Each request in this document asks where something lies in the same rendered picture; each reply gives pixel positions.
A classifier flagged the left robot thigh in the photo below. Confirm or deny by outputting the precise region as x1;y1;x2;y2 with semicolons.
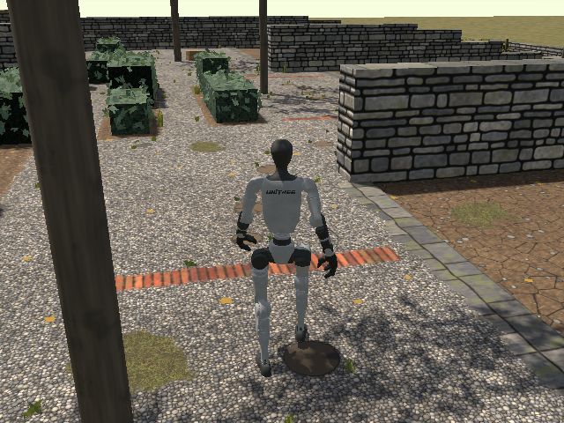
251;247;271;319

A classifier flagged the right robot upper arm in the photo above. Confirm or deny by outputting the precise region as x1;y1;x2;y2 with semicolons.
300;177;323;227

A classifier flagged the left robot forearm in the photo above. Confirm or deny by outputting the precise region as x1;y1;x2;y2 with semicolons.
236;211;249;238

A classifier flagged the robot left hand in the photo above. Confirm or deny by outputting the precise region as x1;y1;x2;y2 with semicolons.
236;234;257;251

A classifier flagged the robot torso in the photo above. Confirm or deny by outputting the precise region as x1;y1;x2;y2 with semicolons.
261;173;302;264

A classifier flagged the robot right hand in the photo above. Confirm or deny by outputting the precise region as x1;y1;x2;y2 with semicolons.
317;254;338;278

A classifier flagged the left robot upper arm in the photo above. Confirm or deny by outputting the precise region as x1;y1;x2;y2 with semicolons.
240;177;263;224

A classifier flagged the right robot forearm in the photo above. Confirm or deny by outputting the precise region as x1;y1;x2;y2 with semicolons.
315;214;335;256

